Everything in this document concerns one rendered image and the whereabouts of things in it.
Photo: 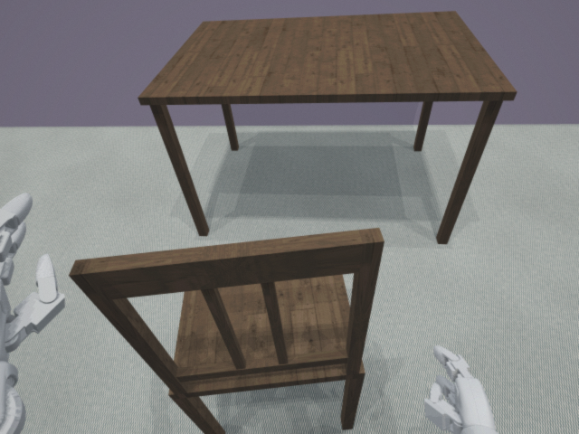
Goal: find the robot left forearm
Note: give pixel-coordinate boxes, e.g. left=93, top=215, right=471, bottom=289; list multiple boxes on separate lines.
left=0, top=361, right=26, bottom=434

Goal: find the robot left hand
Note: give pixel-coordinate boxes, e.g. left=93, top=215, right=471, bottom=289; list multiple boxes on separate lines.
left=0, top=193, right=65, bottom=362

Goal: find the table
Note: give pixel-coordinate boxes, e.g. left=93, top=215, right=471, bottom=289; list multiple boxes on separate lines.
left=138, top=11, right=517, bottom=244

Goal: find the robot right hand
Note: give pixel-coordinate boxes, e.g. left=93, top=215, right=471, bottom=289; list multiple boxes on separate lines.
left=424, top=345, right=496, bottom=434

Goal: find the chair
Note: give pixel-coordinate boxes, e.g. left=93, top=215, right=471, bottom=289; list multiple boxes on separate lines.
left=69, top=228, right=384, bottom=434

